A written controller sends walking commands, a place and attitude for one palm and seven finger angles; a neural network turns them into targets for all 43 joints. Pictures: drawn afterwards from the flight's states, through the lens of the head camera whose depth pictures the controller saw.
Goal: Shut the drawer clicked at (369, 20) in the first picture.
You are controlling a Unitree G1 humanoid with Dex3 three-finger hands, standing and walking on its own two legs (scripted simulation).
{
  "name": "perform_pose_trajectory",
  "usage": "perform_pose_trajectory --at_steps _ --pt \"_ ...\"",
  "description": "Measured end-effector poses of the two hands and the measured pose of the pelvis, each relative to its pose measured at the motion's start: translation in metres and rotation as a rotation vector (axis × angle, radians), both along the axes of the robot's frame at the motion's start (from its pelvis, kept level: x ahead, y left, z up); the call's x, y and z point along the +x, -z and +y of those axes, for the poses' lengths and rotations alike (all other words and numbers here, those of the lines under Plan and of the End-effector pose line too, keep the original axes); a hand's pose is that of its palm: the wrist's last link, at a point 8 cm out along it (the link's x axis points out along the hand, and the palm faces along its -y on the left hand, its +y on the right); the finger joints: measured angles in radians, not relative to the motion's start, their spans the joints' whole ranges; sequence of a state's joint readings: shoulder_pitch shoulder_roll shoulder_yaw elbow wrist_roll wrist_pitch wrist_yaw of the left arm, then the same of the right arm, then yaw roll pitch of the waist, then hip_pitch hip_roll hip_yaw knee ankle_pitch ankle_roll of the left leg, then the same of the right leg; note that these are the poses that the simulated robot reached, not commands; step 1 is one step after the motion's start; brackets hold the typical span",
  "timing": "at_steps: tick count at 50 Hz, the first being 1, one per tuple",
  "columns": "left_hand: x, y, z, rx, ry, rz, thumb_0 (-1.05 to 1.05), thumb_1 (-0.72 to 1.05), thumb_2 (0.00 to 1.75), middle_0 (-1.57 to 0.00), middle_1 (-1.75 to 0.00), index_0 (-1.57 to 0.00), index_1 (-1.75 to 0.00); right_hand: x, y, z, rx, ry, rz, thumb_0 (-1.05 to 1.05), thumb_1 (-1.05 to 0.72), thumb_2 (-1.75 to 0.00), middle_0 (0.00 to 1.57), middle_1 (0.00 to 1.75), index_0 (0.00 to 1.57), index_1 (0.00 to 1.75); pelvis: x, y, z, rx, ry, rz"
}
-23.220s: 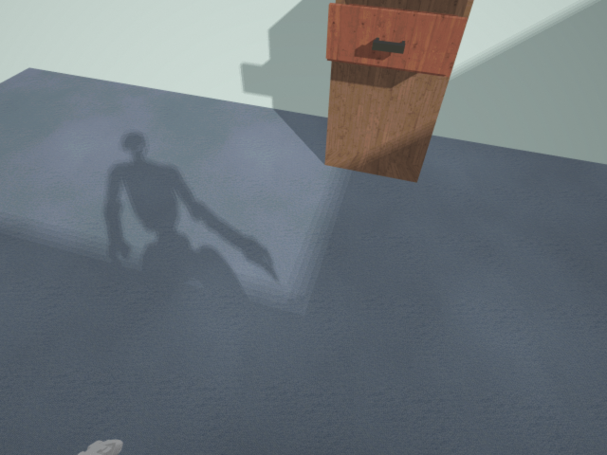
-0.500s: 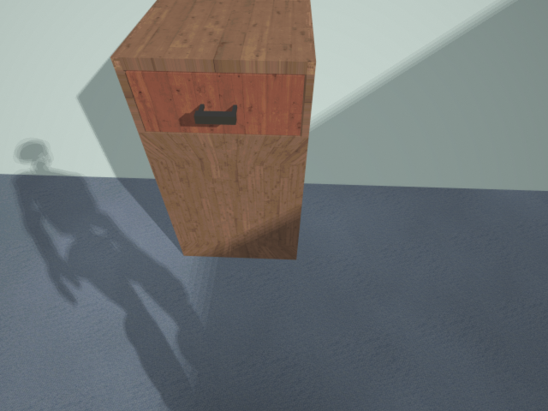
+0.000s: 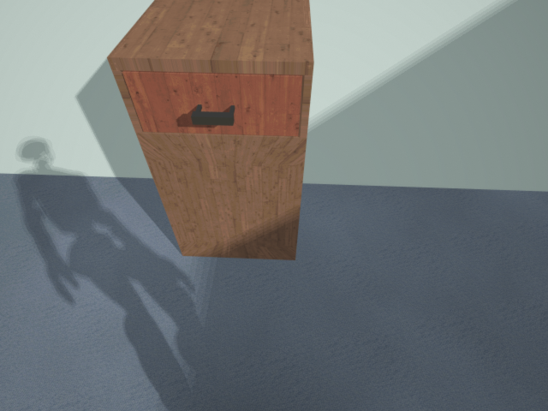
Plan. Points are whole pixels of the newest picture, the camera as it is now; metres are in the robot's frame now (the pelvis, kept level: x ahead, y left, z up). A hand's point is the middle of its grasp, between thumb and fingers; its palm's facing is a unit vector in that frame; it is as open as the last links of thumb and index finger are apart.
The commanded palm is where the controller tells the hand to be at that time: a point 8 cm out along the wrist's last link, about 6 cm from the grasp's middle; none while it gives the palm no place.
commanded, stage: stand and wait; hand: left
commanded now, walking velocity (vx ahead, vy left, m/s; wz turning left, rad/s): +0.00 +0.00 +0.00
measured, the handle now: (214, 113) +0.80 +0.21 -0.02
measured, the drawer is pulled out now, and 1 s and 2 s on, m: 0.00 0.00 0.00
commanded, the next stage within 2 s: none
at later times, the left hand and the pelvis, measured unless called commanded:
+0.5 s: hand out of the picture +0.03 +0.20 -0.17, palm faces +0.00 -0.97 -0.26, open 7.4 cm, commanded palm none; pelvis +0.00 +0.00 +0.00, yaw -1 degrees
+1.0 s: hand out of the picture +0.05 +0.21 -0.17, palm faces -0.01 -0.96 -0.27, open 7.4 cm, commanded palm none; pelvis +0.01 +0.00 +0.00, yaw -1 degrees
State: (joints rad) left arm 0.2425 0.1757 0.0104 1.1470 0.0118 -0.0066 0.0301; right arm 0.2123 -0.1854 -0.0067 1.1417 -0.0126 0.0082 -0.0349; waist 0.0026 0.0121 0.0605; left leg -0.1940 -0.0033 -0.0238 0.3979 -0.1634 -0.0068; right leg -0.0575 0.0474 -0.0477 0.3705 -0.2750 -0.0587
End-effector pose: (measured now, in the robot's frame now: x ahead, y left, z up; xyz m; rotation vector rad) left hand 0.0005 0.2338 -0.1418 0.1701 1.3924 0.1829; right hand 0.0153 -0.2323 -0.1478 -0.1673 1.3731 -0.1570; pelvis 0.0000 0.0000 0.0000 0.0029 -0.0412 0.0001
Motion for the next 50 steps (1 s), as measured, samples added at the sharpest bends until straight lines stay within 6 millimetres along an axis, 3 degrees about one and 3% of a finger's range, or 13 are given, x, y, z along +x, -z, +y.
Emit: perform_pose_trajectory --at_steps 24,50 --pt "0.024 -0.006 0.014 0.033 0.032 -0.033 0.0 0.9 0.9 -0.2 -0.3 -0.2 -0.3 0.002 -0.003 -0.012 -0.019 0.005 0.006 0.0 -0.91 -0.9 0.2 0.3 0.2 0.3 0.003 -0.001 -0.001 0.002 0.009 0.006" --pt "0.041 -0.01 0.027 0.051 0.053 -0.07 0.01 0.9 0.9 -0.2 -0.3 -0.2 -0.3 0.025 -0.01 -0.022 -0.05 -0.01 -0.05 0.0 -0.91 -0.9 0.2 0.3 0.2 0.3 0.006 -0.003 0.002 0.002 0.014 0.004"
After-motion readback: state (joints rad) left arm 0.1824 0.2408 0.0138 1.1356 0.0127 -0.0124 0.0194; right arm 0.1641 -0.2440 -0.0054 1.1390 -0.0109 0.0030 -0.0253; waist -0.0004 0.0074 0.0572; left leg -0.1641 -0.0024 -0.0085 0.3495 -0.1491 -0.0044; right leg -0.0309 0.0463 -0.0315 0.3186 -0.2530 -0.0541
